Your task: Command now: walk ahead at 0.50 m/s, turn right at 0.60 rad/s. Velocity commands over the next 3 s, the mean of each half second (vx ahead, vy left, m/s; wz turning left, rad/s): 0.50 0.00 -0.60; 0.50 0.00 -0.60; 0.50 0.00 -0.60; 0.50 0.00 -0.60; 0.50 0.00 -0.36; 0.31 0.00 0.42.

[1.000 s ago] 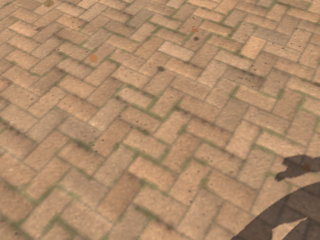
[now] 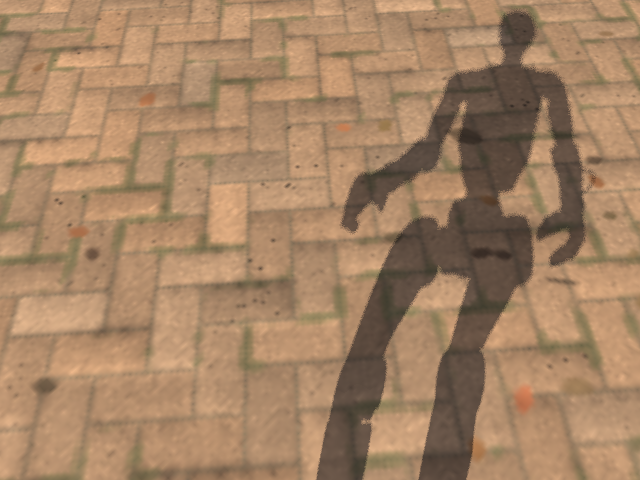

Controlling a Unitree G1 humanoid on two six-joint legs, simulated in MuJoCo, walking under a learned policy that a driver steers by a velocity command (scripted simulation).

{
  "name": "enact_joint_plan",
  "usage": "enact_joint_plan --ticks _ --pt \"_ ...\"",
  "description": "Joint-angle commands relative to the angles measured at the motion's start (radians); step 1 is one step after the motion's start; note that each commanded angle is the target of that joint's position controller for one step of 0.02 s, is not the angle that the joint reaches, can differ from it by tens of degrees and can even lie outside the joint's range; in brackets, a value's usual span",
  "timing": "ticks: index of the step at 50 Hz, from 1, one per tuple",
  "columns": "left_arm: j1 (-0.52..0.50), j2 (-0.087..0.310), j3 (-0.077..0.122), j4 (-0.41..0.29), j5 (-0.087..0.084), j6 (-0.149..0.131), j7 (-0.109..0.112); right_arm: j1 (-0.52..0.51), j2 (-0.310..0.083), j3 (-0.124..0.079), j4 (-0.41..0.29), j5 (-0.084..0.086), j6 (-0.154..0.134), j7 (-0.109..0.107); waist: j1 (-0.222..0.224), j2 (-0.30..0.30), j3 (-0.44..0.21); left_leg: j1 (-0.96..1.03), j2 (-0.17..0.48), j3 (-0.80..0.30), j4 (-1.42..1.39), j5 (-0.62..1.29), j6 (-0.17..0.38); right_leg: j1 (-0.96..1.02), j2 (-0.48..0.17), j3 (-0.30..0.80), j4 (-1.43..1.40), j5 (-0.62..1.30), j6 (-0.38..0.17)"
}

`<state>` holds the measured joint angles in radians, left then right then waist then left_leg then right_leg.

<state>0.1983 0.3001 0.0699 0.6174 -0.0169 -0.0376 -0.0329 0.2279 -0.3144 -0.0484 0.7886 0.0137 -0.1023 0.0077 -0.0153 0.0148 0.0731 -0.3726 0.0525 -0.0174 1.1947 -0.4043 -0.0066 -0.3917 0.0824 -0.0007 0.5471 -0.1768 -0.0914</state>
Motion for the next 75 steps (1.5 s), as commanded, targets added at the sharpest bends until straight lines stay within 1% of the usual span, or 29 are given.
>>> enact_joint_plan --ticks 1,9,14,17,18,19,20,22,25,30,38,41,43,44,45,46,47,48,50,54,59,64,67,68,69,70,71,73,75 --pt "0.025 0.121 0.033 -0.068 0.016 -0.023 0.012 -0.019 -0.138 -0.033 -0.094 -0.021 -0.023 -0.001 0.002 -0.059 -0.137 -0.271 0.068 -0.076 -0.064 0.093 -0.006 0.302 -0.266 0.418 -0.300 0.152 -0.211" --pt "0.114 0.168 0.047 -0.001 -0.002 -0.016 0.050 -0.238 -0.045 0.001 -0.148 -0.024 0.000 0.009 0.069 -0.075 -0.057 -0.137 -0.022 -0.030 -0.565 0.481 -0.071 0.096 -0.160 0.264 -0.311 0.113 -0.141" --pt "0.166 0.154 0.046 0.037 -0.011 -0.006 0.053 -0.273 -0.098 -0.020 -0.171 -0.007 -0.015 0.021 0.070 -0.110 -0.061 -0.086 -0.043 -0.078 -0.687 0.416 -0.034 0.212 -0.211 0.397 -0.195 0.028 -0.110" --pt "0.149 0.111 0.034 0.034 -0.004 0.003 0.052 -0.107 -0.136 -0.048 -0.134 -0.013 -0.027 0.012 -0.019 -0.133 -0.129 0.158 -0.033 -0.056 -0.746 0.334 0.031 0.203 -0.159 0.401 -0.022 0.096 -0.057" --pt "0.157 0.048 0.010 0.020 0.009 0.001 0.048 0.034 -0.186 -0.063 -0.123 -0.030 -0.031 0.004 -0.076 -0.036 -0.261 0.403 0.123 -0.200 -0.732 0.283 0.094 0.097 -0.098 0.323 0.245 -0.009 -0.018" --pt "0.288 -0.001 -0.007 -0.009 -0.021 -0.007 0.048 0.129 -0.265 -0.084 -0.089 -0.040 -0.016 0.006 -0.026 0.295 -0.390 0.715 0.347 -0.666 -0.834 0.028 0.258 -0.250 0.036 0.181 0.575 -0.403 0.054" --pt "0.283 0.101 0.008 0.013 -0.029 -0.008 0.053 0.118 -0.179 -0.068 -0.097 -0.013 -0.011 0.014 -0.044 0.232 -0.338 0.695 0.369 -0.790 -0.894 -0.203 0.254 -0.383 -0.044 0.199 0.721 -0.400 0.071" --pt "0.120 0.156 0.027 -0.003 -0.011 0.002 0.055 0.029 -0.099 -0.043 -0.113 -0.020 0.001 0.006 -0.057 0.074 -0.147 0.472 0.285 -0.498 -0.915 -0.044 0.183 -0.387 -0.111 0.150 0.747 -0.237 0.085" --pt "0.089 0.104 0.027 -0.018 -0.012 0.010 0.041 -0.016 -0.057 -0.030 -0.092 -0.029 0.000 -0.002 -0.012 0.109 -0.068 0.291 0.201 -0.262 -0.982 0.190 0.166 -0.297 -0.176 0.128 0.644 -0.144 0.085" --pt "0.018 0.048 0.010 -0.052 -0.005 0.021 0.031 0.006 -0.109 -0.050 -0.050 -0.019 -0.009 -0.004 -0.014 0.065 -0.047 0.296 0.221 -0.090 -1.043 0.382 0.203 -0.347 -0.201 0.102 0.475 -0.024 0.104" --pt "-0.183 0.032 -0.003 -0.107 -0.010 0.006 -0.018 0.066 -0.170 -0.063 0.001 0.004 0.023 -0.010 -0.069 0.047 0.011 0.391 0.218 0.133 -1.027 0.512 0.145 -0.257 -0.166 -0.012 0.118 0.159 0.059" --pt "-0.140 0.080 0.022 -0.114 -0.001 0.013 -0.024 0.064 -0.213 -0.077 0.004 0.021 0.042 -0.016 -0.011 0.080 -0.041 0.459 0.227 0.190 -0.864 0.928 0.117 -0.127 -0.090 -0.081 0.080 0.014 0.001" --pt "0.132 0.167 0.074 -0.043 -0.003 0.023 -0.010 0.050 -0.203 -0.072 -0.004 0.024 0.053 -0.025 0.143 0.053 -0.187 0.338 0.180 0.240 -0.495 1.035 0.071 0.263 -0.011 -0.101 0.001 0.052 -0.069" --pt "0.267 0.249 0.100 -0.011 -0.013 0.035 0.013 0.087 -0.125 -0.043 -0.024 -0.018 0.049 -0.024 0.169 -0.115 -0.275 0.056 0.124 0.238 -0.166 0.516 0.026 0.570 -0.175 0.162 -0.004 0.064 -0.134" --pt "0.208 0.330 0.098 -0.041 -0.015 0.019 0.010 0.147 -0.026 -0.005 -0.089 -0.036 0.020 -0.011 0.051 -0.301 -0.399 -0.320 -0.081 0.077 0.128 -0.214 -0.017 0.796 -0.393 0.760 -0.156 -0.209 -0.324" --pt "0.225 0.230 0.073 -0.051 -0.011 0.001 0.002 0.013 -0.132 -0.026 -0.098 0.005 -0.011 0.001 0.139 -0.155 -0.403 -0.425 -0.044 -0.076 0.193 -0.165 -0.001 0.781 -0.402 0.795 -0.256 -0.283 -0.295" --pt "0.189 0.192 0.058 -0.038 -0.004 -0.014 0.000 -0.051 -0.152 -0.031 -0.125 0.030 -0.028 0.006 0.127 -0.130 -0.257 -0.475 -0.006 -0.062 0.148 -0.060 0.018 0.666 -0.374 0.655 -0.269 -0.200 -0.254" --pt "0.131 0.169 0.049 -0.040 -0.004 -0.021 0.001 -0.050 -0.136 -0.026 -0.113 0.013 -0.036 0.000 0.080 -0.044 -0.188 -0.418 0.035 -0.064 0.064 0.022 0.020 0.522 -0.329 0.544 -0.266 -0.084 -0.222" --pt "0.036 0.128 0.033 -0.062 0.014 -0.022 0.008 -0.022 -0.140 -0.034 -0.099 -0.018 -0.025 -0.004 0.009 -0.058 -0.134 -0.290 0.074 -0.073 -0.048 0.104 0.001 0.330 -0.266 0.419 -0.296 0.099 -0.198" --pt "0.051 0.145 0.037 -0.035 0.009 -0.029 0.032 -0.058 -0.093 -0.024 -0.110 -0.033 0.008 -0.005 -0.001 -0.053 -0.094 -0.252 0.052 -0.038 -0.215 0.208 -0.060 0.184 -0.221 0.314 -0.330 0.249 -0.207" --pt "0.128 0.166 0.043 0.013 -0.002 -0.017 0.051 -0.252 -0.047 -0.003 -0.159 -0.022 0.001 0.008 0.073 -0.079 -0.053 -0.158 -0.023 -0.029 -0.574 0.495 -0.073 0.123 -0.159 0.265 -0.312 0.125 -0.135" --pt "0.175 0.154 0.044 0.053 -0.011 -0.005 0.057 -0.284 -0.096 -0.022 -0.180 -0.007 -0.015 0.024 0.072 -0.110 -0.053 -0.110 -0.042 -0.077 -0.694 0.429 -0.031 0.242 -0.214 0.397 -0.192 0.069 -0.109" --pt "0.153 0.118 0.033 0.050 -0.004 0.005 0.055 -0.109 -0.136 -0.050 -0.142 -0.014 -0.027 0.014 -0.020 -0.131 -0.128 0.143 -0.039 -0.049 -0.750 0.349 0.034 0.237 -0.164 0.400 -0.016 0.176 -0.059" --pt "0.159 0.059 0.011 0.034 0.009 0.003 0.050 0.035 -0.184 -0.064 -0.130 -0.031 -0.031 0.006 -0.079 -0.045 -0.269 0.403 0.110 -0.184 -0.723 0.308 0.096 0.128 -0.103 0.329 0.246 0.073 -0.022" --pt "0.298 0.001 -0.008 0.011 -0.019 -0.004 0.050 0.132 -0.259 -0.084 -0.097 -0.041 -0.017 0.007 -0.028 0.287 -0.411 0.739 0.340 -0.647 -0.816 0.069 0.260 -0.228 0.041 0.191 0.583 -0.377 0.055" --pt "0.296 0.100 0.005 0.031 -0.026 -0.007 0.053 0.123 -0.174 -0.067 -0.106 -0.013 -0.011 0.015 -0.042 0.240 -0.366 0.722 0.370 -0.788 -0.883 -0.165 0.256 -0.361 -0.037 0.209 0.730 -0.401 0.070" --pt "0.186 0.160 0.023 0.024 -0.023 -0.003 0.053 0.079 -0.113 -0.051 -0.116 -0.010 -0.005 0.009 -0.069 0.138 -0.233 0.603 0.329 -0.635 -0.903 -0.161 0.212 -0.398 -0.075 0.193 0.768 -0.308 0.079" --pt "0.081 0.148 0.028 0.000 -0.002 0.001 0.053 0.001 -0.077 -0.037 -0.111 -0.025 0.006 0.004 -0.043 0.056 -0.093 0.383 0.249 -0.396 -0.935 0.087 0.179 -0.353 -0.136 0.149 0.707 -0.190 0.087" --pt "0.092 0.106 0.026 -0.002 -0.012 0.009 0.043 -0.015 -0.056 -0.031 -0.098 -0.029 0.000 -0.001 -0.011 0.103 -0.069 0.288 0.202 -0.258 -0.983 0.202 0.167 -0.279 -0.176 0.132 0.647 -0.144 0.084"
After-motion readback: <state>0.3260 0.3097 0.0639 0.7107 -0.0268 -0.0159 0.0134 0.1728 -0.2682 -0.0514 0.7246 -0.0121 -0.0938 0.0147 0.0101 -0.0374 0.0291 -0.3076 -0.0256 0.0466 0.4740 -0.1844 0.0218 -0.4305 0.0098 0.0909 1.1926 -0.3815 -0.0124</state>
